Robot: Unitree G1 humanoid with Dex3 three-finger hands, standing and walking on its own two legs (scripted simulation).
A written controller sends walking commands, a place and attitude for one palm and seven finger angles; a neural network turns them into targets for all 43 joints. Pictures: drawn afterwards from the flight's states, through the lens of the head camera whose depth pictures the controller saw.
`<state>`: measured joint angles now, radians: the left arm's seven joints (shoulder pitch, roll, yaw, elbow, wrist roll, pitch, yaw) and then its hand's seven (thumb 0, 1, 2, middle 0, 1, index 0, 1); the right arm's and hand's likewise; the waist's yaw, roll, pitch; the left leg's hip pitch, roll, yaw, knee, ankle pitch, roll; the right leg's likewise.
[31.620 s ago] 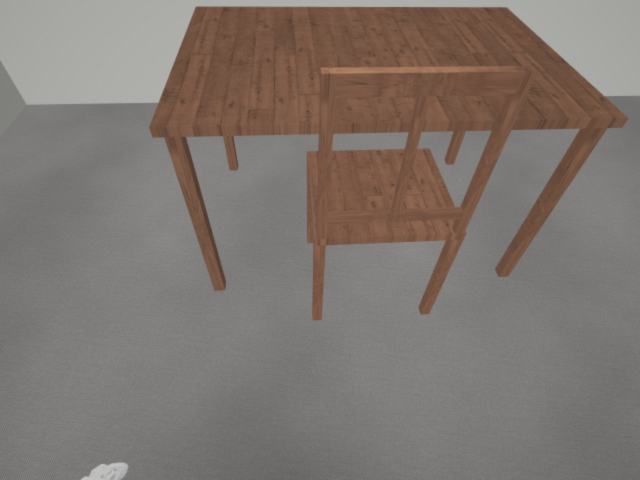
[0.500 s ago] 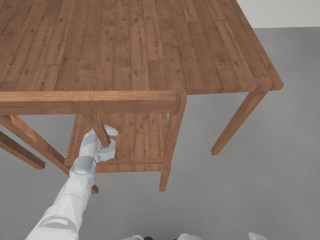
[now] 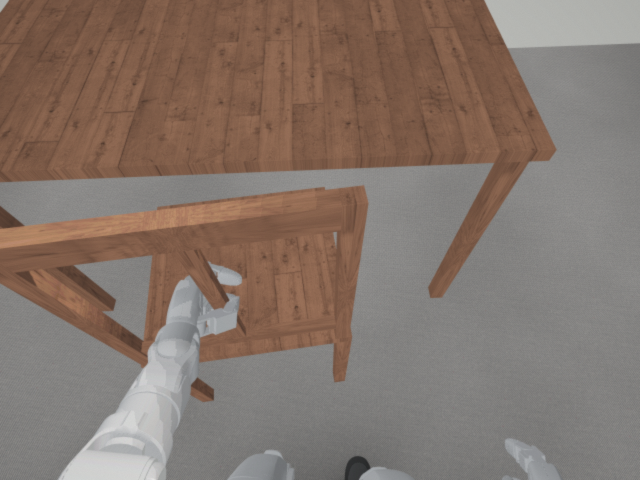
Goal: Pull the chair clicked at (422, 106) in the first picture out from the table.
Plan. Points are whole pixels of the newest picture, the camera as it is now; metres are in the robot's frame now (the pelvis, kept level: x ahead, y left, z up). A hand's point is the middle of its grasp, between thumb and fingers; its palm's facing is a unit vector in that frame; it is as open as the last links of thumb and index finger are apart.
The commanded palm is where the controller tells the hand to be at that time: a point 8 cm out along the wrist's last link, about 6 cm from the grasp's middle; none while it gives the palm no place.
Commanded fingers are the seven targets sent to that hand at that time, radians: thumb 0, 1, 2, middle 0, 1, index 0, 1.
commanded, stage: step backward, pulling the chair out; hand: left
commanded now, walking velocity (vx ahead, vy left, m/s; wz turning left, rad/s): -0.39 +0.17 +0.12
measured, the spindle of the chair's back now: (218, 298) +0.36 +0.16 -0.08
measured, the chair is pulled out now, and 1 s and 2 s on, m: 0.13 0.28 0.42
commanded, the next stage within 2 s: none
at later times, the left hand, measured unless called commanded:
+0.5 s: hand (203, 402) +0.21 +0.16 -0.08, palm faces -0.19 -0.96 -0.20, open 5.5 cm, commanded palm +0.23 +0.21 -0.08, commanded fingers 0.00 0.90 0.90 -0.50 -1.45 -0.50 -1.45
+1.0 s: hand (196, 428) +0.18 +0.16 -0.08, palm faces -0.14 -0.97 -0.20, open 5.4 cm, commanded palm +0.16 +0.21 -0.07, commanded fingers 0.00 0.90 0.90 -0.50 -1.45 -0.50 -1.45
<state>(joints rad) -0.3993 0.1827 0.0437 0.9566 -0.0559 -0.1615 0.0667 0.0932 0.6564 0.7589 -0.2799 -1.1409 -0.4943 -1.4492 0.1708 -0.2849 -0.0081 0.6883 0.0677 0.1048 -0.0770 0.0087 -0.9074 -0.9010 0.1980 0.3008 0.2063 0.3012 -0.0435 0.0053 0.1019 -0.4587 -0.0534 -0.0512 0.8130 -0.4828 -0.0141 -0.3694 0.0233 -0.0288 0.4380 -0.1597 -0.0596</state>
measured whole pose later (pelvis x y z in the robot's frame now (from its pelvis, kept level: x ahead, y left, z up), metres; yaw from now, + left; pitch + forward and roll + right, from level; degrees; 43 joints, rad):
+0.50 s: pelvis -0.10 +0.07 -0.02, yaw +0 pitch +2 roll +2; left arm -0.29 0.14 -0.12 0.76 0.01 -0.13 0.03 0.04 0.65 0.77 -0.27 -1.23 -0.50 -1.45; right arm 0.26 -0.13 0.00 0.61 0.02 0.13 -0.08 0.00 -0.92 -0.90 0.20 0.30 0.21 0.30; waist -0.04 -0.01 0.09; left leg -0.21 0.11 0.06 0.60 -0.41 -0.11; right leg -0.53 -0.10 0.00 0.61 -0.11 0.04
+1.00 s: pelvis -0.17 +0.07 -0.01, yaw +2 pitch +3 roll +0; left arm -0.44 0.16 -0.05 0.86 0.02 -0.19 0.06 0.03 0.66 0.78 -0.27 -1.26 -0.49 -1.45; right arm 0.21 -0.23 -0.04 0.72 0.02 0.07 -0.09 0.01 -0.91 -0.90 0.20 0.30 0.20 0.30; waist -0.09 0.01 0.17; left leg -0.36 0.09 -0.02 0.60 -0.30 -0.08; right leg -0.44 -0.03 -0.06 0.55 -0.16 0.00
